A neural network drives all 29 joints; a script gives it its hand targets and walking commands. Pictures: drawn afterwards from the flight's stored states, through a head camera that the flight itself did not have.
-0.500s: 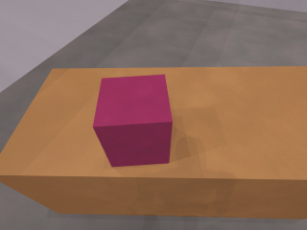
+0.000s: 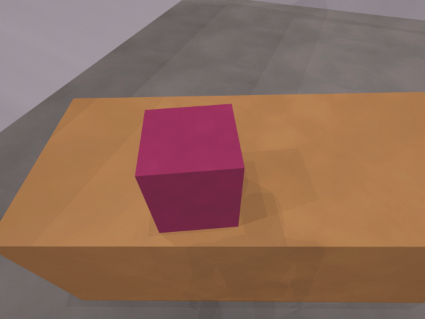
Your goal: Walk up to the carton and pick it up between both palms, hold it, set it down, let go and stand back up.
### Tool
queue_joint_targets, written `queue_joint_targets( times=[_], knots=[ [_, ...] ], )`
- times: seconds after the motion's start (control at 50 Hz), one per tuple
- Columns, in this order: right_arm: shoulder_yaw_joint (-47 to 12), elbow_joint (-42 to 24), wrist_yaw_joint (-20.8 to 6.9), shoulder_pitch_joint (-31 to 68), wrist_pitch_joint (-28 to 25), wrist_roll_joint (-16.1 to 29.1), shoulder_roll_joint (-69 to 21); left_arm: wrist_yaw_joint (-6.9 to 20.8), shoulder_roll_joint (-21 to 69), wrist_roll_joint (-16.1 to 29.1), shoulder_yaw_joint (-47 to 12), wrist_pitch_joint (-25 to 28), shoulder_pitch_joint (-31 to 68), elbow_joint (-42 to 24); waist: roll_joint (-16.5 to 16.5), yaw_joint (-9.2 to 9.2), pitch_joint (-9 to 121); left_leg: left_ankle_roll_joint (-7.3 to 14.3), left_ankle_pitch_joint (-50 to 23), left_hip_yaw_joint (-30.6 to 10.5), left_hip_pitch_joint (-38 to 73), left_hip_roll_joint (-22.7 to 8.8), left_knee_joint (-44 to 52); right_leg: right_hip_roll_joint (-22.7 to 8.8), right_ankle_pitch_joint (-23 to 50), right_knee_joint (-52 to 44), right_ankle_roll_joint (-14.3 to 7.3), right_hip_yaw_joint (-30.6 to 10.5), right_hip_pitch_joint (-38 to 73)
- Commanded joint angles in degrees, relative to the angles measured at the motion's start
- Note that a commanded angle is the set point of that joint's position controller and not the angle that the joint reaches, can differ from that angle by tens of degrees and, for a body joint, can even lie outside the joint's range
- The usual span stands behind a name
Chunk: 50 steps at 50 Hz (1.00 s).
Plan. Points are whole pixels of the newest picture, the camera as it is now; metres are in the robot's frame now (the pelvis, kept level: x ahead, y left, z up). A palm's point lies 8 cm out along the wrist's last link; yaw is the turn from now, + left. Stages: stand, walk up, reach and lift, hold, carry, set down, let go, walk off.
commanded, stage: stand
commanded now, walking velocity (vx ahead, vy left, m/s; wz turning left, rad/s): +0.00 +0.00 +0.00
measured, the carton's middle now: (193, 171) +0.45 +0.07 -0.04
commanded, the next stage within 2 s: none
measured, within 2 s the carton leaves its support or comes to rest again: neither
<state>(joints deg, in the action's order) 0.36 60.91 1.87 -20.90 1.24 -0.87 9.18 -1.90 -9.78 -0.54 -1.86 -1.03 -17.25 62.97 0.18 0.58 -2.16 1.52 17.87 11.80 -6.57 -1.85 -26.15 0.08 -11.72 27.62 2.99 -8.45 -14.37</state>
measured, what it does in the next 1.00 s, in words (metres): stands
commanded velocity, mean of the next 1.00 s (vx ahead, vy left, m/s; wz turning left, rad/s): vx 0.00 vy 0.00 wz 0.00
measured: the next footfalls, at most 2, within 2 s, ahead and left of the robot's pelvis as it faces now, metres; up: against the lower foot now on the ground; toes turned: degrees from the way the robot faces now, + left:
none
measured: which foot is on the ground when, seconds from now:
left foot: down 0.00-1.00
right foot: down 0.00-1.00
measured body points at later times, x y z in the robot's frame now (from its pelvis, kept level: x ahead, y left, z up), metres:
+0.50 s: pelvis +0.02 +0.00 +0.00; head +0.03 +0.00 +0.45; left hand +0.02 +0.22 -0.16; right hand -0.01 -0.22 -0.16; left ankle -0.04 +0.09 -0.74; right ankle +0.04 -0.15 -0.74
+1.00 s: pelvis +0.01 +0.01 +0.00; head +0.02 +0.01 +0.45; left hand +0.02 +0.23 -0.16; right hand -0.03 -0.21 -0.16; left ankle -0.04 +0.09 -0.74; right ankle +0.04 -0.15 -0.74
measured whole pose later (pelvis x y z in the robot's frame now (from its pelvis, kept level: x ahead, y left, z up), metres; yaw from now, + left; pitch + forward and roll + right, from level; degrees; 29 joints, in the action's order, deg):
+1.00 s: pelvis +0.01 +0.01 +0.00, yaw +0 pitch -2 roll +0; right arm 1.6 63.1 2.4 -20.5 0.8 -1.0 8.0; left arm -2.6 -8.8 -0.7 -1.1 -0.6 -14.9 64.0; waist 0.5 1.3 -2.4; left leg 1.9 19.7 11.9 -6.0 -1.9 -27.5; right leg 0.1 -12.9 28.1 3.4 -8.5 -13.5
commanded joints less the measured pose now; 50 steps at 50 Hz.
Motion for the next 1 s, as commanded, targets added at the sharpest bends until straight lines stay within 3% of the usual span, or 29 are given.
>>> queue_joint_targets(
  times=[0.0,0.02,0.06,0.08,0.1,0.12,0.14,0.16,0.18,0.2,0.3,0.38,0.44,0.46,0.52,0.54,0.56,0.58,0.6,0.68,0.7,0.74,0.78,0.8,0.84,0.92,0.94,0.96,0.98],
  knots=[
    [1.34,-0.23,0.34,-4.86,0.36,0.05,5.89,-0.58,-4.64,-0.15,0.83,0.05,-1.28,-0.81,0.39,0.87,-3.71,1.02,1.74,-6.54,-0.45,-5.67,7.63,-1.81,4.97,-4.14,-1.80,-0.48,-5.62],
    [1.01,-0.39,0.51,-3.65,0.14,0.06,4.97,-0.49,-3.90,0.36,0.79,0.34,-3.02,-0.35,3.83,-0.14,-3.44,1.23,1.17,-6.76,0.42,-5.60,5.86,-1.59,3.83,-4.67,-2.29,-1.92,-6.65],
    [1.08,-0.04,0.41,-4.13,-0.09,0.11,5.21,-0.77,-4.89,-0.09,0.98,0.53,-1.33,-0.98,2.84,0.82,-3.26,1.39,1.80,-7.20,-2.37,-5.80,6.46,-2.52,3.97,-4.66,-3.21,-2.12,-5.73],
    [1.10,0.05,0.38,-3.53,-0.12,0.15,4.74,-0.63,-2.25,0.17,0.33,0.55,-3.13,-0.66,-0.50,0.19,-2.41,1.54,0.52,-6.27,-0.07,-5.97,6.70,-1.71,7.29,-3.43,-2.30,-0.44,-5.64],
    [0.68,0.18,0.57,-2.96,-0.41,-0.12,3.85,-0.77,-3.28,-0.03,0.81,0.50,-2.98,-0.36,0.84,-0.26,-3.58,1.93,-1.99,-7.34,-0.63,-6.99,7.52,-1.74,10.37,-1.86,-2.13,0.04,-4.57],
    [0.72,0.80,0.54,-5.34,-0.76,0.18,3.80,-0.81,-4.84,0.23,1.25,0.72,-2.67,-1.03,-0.83,0.27,1.26,1.46,-5.10,-6.71,-0.40,-6.50,7.00,-1.95,12.86,-1.04,-2.28,-0.20,-1.56],
    [1.03,0.44,0.62,-3.40,-0.89,0.13,4.09,-0.81,-2.76,-0.03,1.22,0.76,-4.85,0.60,-0.54,-0.86,-0.43,1.55,-4.55,-5.76,0.66,-6.36,6.25,-1.72,13.52,-1.33,-2.22,-0.15,-2.39],
    [1.50,0.54,0.36,-3.04,-0.91,0.11,5.50,-0.91,-4.02,-0.12,1.17,0.83,-4.50,0.39,0.28,-0.11,0.27,1.28,-7.02,-5.10,1.99,-5.79,5.21,-2.60,17.88,-1.31,-2.33,0.10,-2.54],
    [1.37,0.66,0.41,-3.89,-0.64,0.17,4.23,-0.86,-3.51,-0.06,0.97,0.89,-4.82,0.70,-0.75,-0.01,0.58,1.43,-6.22,-5.35,2.02,-5.43,4.35,-2.71,17.69,-1.70,-2.67,-0.74,-2.66],
    [1.20,1.09,0.38,-4.50,-0.53,0.16,3.58,-1.10,-5.63,-0.06,1.51,1.13,-3.84,0.57,1.18,0.97,-0.92,1.06,-7.07,-5.46,2.79,-5.67,4.42,-2.86,18.71,-1.89,-2.77,-0.90,-3.80],
    [1.23,1.76,0.28,-4.72,-0.30,0.48,3.00,-0.62,-3.82,-0.14,1.30,0.75,-2.66,0.11,-0.80,0.34,-2.01,1.20,-2.42,-5.73,-2.00,-5.56,6.27,-2.16,12.58,-1.91,-2.56,-1.08,-2.34],
    [1.34,1.82,0.58,-3.57,-0.83,0.10,3.15,-0.95,-4.85,-0.15,1.43,0.94,-1.88,0.14,-1.36,0.54,-2.86,0.46,-9.73,-5.27,-0.52,-5.61,4.74,-3.05,20.14,-1.10,-3.02,-1.16,-2.97],
    [1.62,2.29,0.59,-5.95,-0.55,0.22,3.99,-0.79,-3.09,-0.04,1.47,0.61,-0.94,0.26,-1.62,1.17,-2.98,0.77,-7.85,-5.77,-0.43,-6.10,5.70,-1.79,14.83,-0.85,-2.27,1.29,-3.23],
    [1.70,2.23,0.71,-5.85,-0.63,-0.04,4.44,-0.90,-3.76,-0.07,1.64,0.70,-1.88,0.40,0.51,1.26,-2.10,1.11,-8.09,-6.07,-0.29,-6.39,6.14,-1.48,13.99,-1.14,-1.88,1.11,-3.40],
    [1.97,1.67,0.87,-4.59,-0.86,-0.14,4.92,-1.04,-2.65,-0.30,1.67,0.65,-2.81,0.57,0.20,-0.15,-1.74,1.57,-8.92,-5.32,0.84,-6.57,5.98,-2.04,15.54,-0.80,-2.07,1.79,-2.45],
    [2.04,2.10,0.90,-6.85,-0.76,-0.23,5.69,-1.33,-3.87,-0.69,1.62,0.82,-2.40,0.86,2.84,1.07,-0.80,1.25,-8.10,-5.35,0.45,-6.27,4.86,-3.01,19.18,-1.12,-2.77,0.08,-0.12],
    [1.99,1.89,0.84,-6.14,-0.73,-0.23,3.94,-1.23,-3.73,0.19,1.83,1.05,-2.84,0.89,4.63,0.71,-0.09,0.78,-9.21,-5.49,2.33,-5.41,4.36,-3.06,21.93,-1.01,-2.76,-0.59,-0.99],
    [2.33,1.73,0.80,-5.93,-0.81,-0.03,6.06,-1.13,-4.76,0.16,1.92,1.16,-3.72,1.51,0.78,0.53,-1.20,0.78,-9.05,-5.32,2.57,-5.57,4.17,-3.53,21.48,-1.81,-2.88,-0.75,-1.70],
    [2.21,1.55,0.59,-5.66,-0.81,0.09,4.02,-1.17,-5.55,0.05,2.11,1.27,-2.72,1.53,2.20,1.17,0.30,0.79,-7.56,-5.31,2.97,-5.40,4.58,-3.04,20.03,-1.76,-3.24,-1.23,-1.04],
    [1.85,2.12,0.78,-6.69,-0.63,-0.11,3.41,-1.20,-4.52,0.17,1.63,0.97,-1.46,0.56,0.94,1.23,-0.48,0.96,-10.73,-5.56,0.26,-5.88,4.42,-2.58,20.03,-0.57,-2.95,0.07,1.07],
    [1.53,1.95,0.75,-5.49,-0.71,-0.12,2.10,-1.27,-3.79,0.23,1.82,0.85,-1.67,0.62,1.06,0.32,-1.36,0.88,-9.83,-5.47,-0.44,-5.95,4.66,-3.07,19.87,-0.43,-2.87,-0.30,0.25],
    [1.48,2.23,0.87,-5.21,-0.61,-0.20,2.22,-0.92,-2.43,-0.11,1.29,0.37,-0.59,-0.23,-1.53,0.33,-5.14,0.44,-5.12,-5.58,-2.51,-5.75,6.61,-2.28,12.53,-1.52,-2.56,0.26,-2.37],
    [2.00,1.52,0.82,-4.24,-0.55,-0.68,4.54,-0.82,-2.46,-0.14,1.43,0.37,-2.54,-0.01,-4.82,-0.34,-2.81,1.00,-6.49,-5.53,0.18,-6.20,6.51,-2.03,13.89,-1.24,-2.37,0.40,-1.81],
    [2.03,1.59,0.65,-3.29,-0.53,-0.27,5.23,-0.84,-2.47,-0.11,1.04,0.39,-0.88,0.15,-1.65,0.61,-4.33,1.10,-7.94,-5.64,0.34,-7.01,5.48,-2.01,13.99,-1.16,-2.61,0.77,-4.04],
    [1.93,2.06,0.65,-6.11,-0.91,-0.18,3.72,-1.02,-4.66,-0.27,1.86,0.67,0.57,0.14,-1.84,1.66,-3.95,1.19,-8.66,-5.69,-0.32,-6.63,5.29,-2.76,15.20,-1.34,-2.56,0.15,-2.41],
    [2.21,2.44,0.69,-6.64,-0.27,0.17,3.89,-0.86,-4.60,-0.15,1.39,0.78,-2.49,0.56,2.22,0.58,-0.10,1.36,-3.17,-5.46,0.90,-5.57,4.25,-2.73,13.99,-2.37,-2.22,-0.27,-0.48],
    [2.08,2.19,0.65,-7.44,-0.35,0.13,4.13,-0.90,-2.65,-0.11,1.16,0.80,-0.24,-0.03,-1.24,1.85,-1.36,0.94,-6.97,-5.82,0.81,-5.18,5.12,-2.63,15.52,-1.34,-2.48,-0.09,-1.71],
    [2.06,2.14,0.75,-7.32,-0.31,0.08,3.80,-1.09,-1.97,-0.09,1.04,0.72,-1.97,0.80,3.40,1.16,-2.12,1.10,-6.02,-6.13,-0.23,-6.03,4.99,-2.52,14.92,-1.37,-2.51,0.37,-1.99],
    [2.10,2.26,0.75,-6.97,-0.43,-0.40,3.86,-0.89,-3.14,-0.29,1.26,0.52,-1.16,0.76,0.77,0.83,-2.69,1.27,-5.19,-6.40,-1.48,-5.73,5.62,-2.28,13.85,-1.04,-2.11,0.34,-1.05]
  ],
)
